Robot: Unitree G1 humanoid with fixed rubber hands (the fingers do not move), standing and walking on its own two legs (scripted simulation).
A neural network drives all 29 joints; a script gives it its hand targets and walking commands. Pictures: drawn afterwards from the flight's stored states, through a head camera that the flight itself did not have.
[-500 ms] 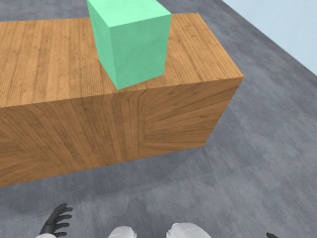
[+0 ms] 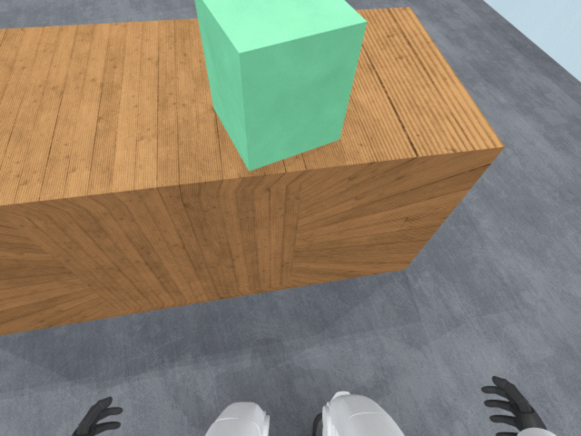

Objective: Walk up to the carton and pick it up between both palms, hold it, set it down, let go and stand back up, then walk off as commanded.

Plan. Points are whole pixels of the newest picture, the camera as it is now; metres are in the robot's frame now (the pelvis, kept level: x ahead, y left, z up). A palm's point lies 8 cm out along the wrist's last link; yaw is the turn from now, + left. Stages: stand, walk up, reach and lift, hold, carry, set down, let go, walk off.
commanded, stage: walk off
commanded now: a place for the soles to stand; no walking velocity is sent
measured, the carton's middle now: (275, 72) +0.70 +0.04 +0.05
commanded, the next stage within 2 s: none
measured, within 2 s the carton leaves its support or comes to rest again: neither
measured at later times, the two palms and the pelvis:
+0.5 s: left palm out of the picture +0.11 +0.30 -0.12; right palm out of the picture +0.02 -0.33 -0.08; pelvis -0.03 +0.01 +0.00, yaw -2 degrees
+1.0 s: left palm out of the picture -0.04 +0.31 -0.10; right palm out of the picture -0.04 -0.32 -0.07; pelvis -0.14 +0.00 +0.00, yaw -1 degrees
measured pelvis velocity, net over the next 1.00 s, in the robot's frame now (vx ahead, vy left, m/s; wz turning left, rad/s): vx -0.14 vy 0.00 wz -0.02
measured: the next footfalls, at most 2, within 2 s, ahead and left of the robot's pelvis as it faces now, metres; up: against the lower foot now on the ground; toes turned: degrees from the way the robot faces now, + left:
right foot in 0.84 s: -0.05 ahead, -0.10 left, +0.00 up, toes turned -2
left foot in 1.18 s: -0.17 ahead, +0.15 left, +0.00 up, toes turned -3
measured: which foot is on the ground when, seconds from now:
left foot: down 0.00-0.88, up 0.90-1.00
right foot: down 0.00-0.58, up 0.60-0.82, down 0.84-1.00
